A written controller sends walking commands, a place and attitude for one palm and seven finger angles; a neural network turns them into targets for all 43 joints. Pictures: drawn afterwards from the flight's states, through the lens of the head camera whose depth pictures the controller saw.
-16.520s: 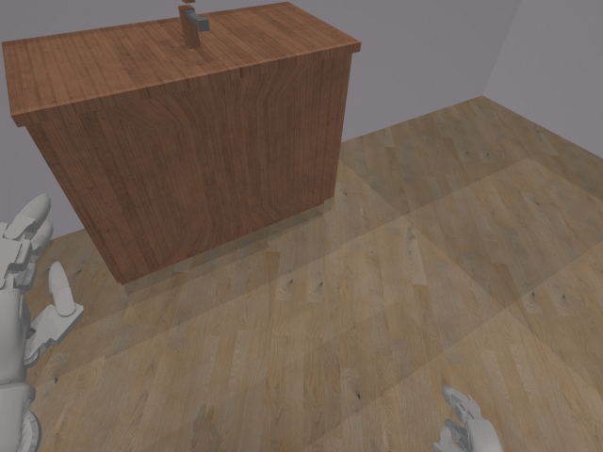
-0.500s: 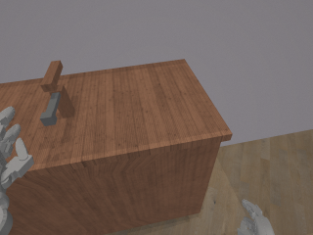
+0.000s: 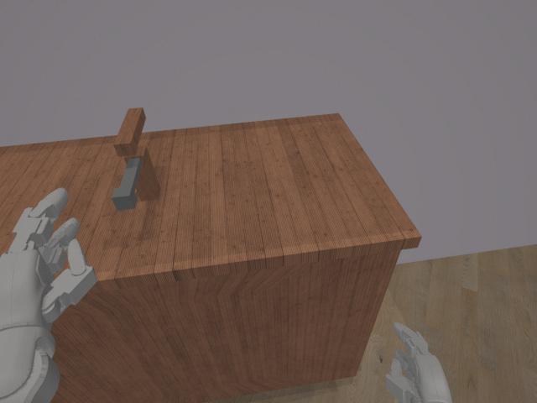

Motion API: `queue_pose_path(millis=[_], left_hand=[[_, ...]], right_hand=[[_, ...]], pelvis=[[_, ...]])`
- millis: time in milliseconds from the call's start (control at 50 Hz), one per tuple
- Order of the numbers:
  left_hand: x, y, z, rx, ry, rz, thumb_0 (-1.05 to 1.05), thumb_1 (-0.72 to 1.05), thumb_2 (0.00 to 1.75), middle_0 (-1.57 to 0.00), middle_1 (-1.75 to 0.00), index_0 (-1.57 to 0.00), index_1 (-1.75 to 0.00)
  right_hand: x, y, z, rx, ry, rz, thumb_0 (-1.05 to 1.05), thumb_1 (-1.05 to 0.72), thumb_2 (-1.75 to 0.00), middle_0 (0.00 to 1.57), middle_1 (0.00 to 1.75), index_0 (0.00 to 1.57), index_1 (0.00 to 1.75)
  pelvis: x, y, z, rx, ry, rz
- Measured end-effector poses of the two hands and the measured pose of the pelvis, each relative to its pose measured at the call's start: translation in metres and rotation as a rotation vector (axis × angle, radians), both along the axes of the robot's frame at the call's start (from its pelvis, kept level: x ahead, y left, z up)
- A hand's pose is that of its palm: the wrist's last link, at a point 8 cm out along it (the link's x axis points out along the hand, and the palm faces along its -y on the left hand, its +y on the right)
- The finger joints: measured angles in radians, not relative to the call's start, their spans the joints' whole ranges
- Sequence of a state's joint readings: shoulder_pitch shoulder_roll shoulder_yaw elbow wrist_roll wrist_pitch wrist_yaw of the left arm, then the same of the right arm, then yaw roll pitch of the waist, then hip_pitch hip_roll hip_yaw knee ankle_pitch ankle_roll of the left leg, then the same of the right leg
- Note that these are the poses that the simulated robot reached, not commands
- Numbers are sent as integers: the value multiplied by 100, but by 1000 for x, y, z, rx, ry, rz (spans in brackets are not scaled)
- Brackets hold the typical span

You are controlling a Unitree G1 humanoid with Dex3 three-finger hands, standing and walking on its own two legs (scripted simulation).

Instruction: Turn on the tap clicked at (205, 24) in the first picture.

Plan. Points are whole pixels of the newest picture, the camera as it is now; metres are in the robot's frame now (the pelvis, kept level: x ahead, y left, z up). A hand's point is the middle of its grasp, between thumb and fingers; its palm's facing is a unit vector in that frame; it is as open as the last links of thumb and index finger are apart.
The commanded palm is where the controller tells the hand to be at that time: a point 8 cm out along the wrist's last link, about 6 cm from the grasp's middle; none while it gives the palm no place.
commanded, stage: turn the palm inward beside the body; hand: left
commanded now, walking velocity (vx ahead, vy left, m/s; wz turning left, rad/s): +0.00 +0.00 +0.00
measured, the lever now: (124, 198) +0.36 +0.30 +0.14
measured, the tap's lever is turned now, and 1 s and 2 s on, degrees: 0 0 0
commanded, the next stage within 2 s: reach beside the lever's end, fingers flat in 0.78 s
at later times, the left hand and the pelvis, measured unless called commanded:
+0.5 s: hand (95, 274) +0.19 +0.22 +0.19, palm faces +0.47 -0.87 -0.13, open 7.4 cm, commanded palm +0.13 +0.26 +0.20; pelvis +0.00 -0.01 +0.00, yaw +0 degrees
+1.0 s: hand (114, 275) +0.19 +0.20 +0.19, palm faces +0.48 -0.86 -0.14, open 7.4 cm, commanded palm +0.14 +0.25 +0.20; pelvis +0.00 -0.03 +0.00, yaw +1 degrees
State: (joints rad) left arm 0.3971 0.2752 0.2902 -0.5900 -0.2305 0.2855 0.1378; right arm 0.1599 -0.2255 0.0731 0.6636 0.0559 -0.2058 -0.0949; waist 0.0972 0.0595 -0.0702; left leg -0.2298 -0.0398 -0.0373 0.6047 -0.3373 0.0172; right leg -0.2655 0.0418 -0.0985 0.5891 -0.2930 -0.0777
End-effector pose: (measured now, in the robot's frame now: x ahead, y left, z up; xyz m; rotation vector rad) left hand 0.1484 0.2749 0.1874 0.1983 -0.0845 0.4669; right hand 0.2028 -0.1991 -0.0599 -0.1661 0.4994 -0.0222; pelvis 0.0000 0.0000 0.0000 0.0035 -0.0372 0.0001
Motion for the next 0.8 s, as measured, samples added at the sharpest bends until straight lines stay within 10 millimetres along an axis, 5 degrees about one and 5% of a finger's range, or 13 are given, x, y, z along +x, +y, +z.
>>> queue_pose_path(millis=[300, 800], left_hand=[[-8, -3, 6, -37, 0, 4, 2, 90, 90, -20, -30, -20, -30], [-5, -33, 7, -46, 16, 19, 2, 90, 90, -20, -30, -20, -30]], right_hand=[[2, 1, 3, -4, -7, 7, 1, -90, -90, 20, 30, 20, 30], [8, -28, 0, 7, -9, 1, 1, -90, -90, 20, 30, 20, 30]], pelvis=[[-3, 0, 2, 0, -19, 5], [2, -24, 2, 9, -16, 9]])
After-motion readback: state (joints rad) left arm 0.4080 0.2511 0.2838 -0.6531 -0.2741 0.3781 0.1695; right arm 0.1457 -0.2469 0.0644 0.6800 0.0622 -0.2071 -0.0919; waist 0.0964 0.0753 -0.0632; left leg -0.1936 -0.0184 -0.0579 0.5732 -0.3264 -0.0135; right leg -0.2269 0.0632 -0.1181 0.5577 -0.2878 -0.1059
